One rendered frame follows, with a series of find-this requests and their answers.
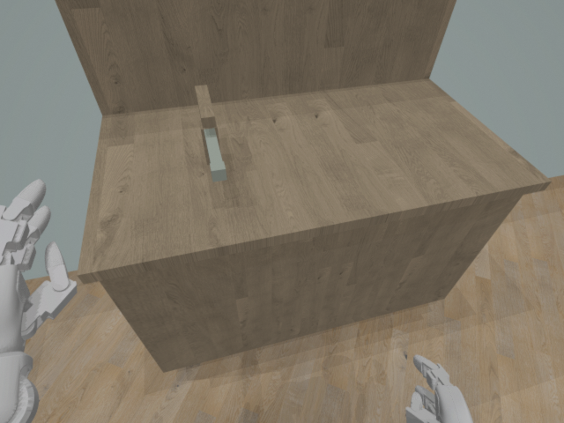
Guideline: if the robot right hand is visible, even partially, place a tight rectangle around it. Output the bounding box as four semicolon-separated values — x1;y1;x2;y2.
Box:
405;355;473;423

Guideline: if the robot left hand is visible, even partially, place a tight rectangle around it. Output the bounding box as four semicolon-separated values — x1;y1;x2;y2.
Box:
0;179;77;353

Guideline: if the counter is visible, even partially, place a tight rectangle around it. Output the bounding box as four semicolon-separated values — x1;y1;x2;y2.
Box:
55;0;552;373

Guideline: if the robot left forearm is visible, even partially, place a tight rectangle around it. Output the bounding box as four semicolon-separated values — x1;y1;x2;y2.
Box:
0;352;39;423

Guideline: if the tap lever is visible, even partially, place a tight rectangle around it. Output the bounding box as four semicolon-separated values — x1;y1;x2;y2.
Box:
204;128;227;182

